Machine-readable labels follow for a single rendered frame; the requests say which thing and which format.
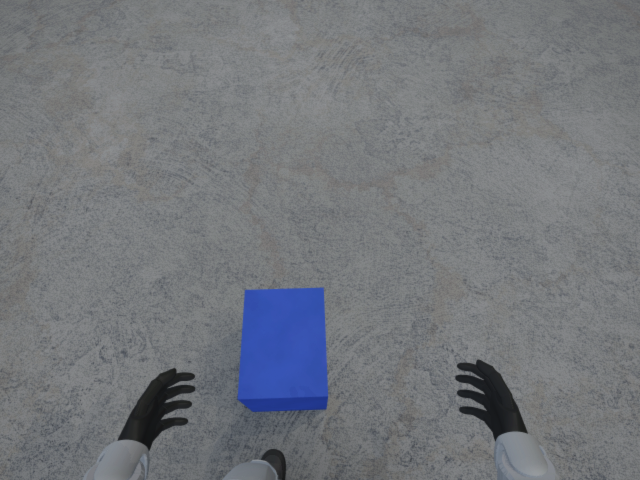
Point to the right robot forearm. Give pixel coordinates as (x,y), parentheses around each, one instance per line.
(520,456)

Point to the right robot hand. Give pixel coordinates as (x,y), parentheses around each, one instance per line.
(502,413)

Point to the left robot forearm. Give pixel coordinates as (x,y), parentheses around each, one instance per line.
(121,460)

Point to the left robot foot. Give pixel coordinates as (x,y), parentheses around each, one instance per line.
(277,460)

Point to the carton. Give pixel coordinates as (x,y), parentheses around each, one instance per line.
(283,361)

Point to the left robot hand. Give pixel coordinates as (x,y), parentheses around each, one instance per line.
(144,423)

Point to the left robot shin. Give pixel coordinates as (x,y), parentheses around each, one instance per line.
(264,462)

